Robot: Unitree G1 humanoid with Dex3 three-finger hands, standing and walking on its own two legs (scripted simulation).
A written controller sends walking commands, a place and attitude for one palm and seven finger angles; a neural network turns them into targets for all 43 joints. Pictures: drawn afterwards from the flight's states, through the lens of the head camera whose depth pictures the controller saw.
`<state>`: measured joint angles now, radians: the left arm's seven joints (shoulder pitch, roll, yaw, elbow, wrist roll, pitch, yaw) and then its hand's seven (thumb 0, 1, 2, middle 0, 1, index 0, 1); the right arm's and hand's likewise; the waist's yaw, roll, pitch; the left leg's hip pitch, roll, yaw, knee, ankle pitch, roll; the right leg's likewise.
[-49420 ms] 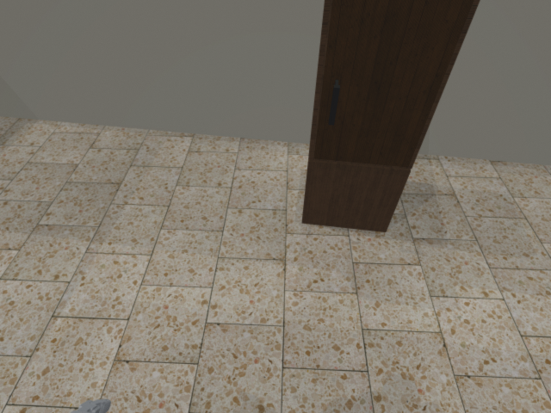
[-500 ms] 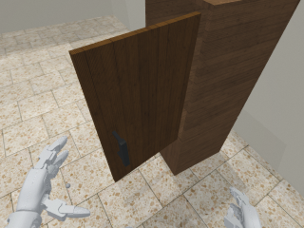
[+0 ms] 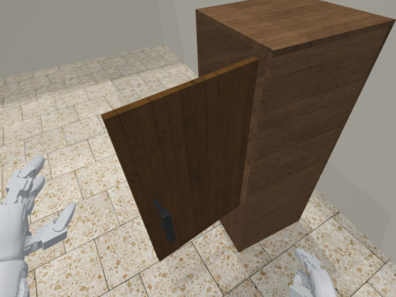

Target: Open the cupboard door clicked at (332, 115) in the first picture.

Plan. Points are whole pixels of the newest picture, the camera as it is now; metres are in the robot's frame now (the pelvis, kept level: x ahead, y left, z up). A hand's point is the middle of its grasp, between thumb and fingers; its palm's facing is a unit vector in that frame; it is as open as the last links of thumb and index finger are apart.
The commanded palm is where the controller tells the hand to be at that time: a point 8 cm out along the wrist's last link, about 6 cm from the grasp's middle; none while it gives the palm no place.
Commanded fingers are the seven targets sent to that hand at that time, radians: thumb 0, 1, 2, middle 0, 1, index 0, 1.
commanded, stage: draw the hand back to the body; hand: left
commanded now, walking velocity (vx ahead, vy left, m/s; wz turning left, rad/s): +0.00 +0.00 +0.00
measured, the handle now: (164, 221) +0.33 +0.13 -0.09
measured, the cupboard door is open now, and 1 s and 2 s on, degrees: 100 100 100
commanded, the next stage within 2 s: step back with the hand held close in 0.46 s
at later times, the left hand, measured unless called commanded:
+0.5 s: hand (55, 217) +0.19 +0.24 +0.16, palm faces +0.44 -0.80 -0.40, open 7.4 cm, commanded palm +0.14 +0.28 +0.17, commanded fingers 0.00 0.90 0.90 -0.20 -0.30 -0.20 -0.30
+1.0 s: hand (32, 237) +0.16 +0.26 +0.16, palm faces +0.35 -0.78 -0.51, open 7.4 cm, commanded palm +0.09 +0.30 +0.18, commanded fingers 0.00 0.90 0.90 -0.20 -0.30 -0.20 -0.30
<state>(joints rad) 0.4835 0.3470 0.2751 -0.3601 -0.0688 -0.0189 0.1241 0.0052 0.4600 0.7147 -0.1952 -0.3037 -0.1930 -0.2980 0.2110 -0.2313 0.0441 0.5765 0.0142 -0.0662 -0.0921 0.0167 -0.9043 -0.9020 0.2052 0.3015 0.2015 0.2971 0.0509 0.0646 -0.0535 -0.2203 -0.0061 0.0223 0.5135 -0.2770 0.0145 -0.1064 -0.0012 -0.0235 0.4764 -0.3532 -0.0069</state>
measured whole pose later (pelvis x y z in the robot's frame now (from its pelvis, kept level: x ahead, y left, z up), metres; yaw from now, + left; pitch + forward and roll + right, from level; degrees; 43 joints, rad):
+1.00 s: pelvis -0.05 +0.00 +0.01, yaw +0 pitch +0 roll -1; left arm 0.56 0.42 0.38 -0.44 -0.07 -0.13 0.12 0.02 0.89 0.90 -0.22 -0.30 -0.21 -0.30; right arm 0.17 -0.24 -0.02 0.57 0.01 0.04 -0.10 0.02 -0.91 -0.90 0.20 0.30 0.20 0.30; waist 0.00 0.06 0.02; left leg -0.28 0.01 0.02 0.44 -0.16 0.01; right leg -0.18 0.02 -0.02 0.41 -0.24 -0.01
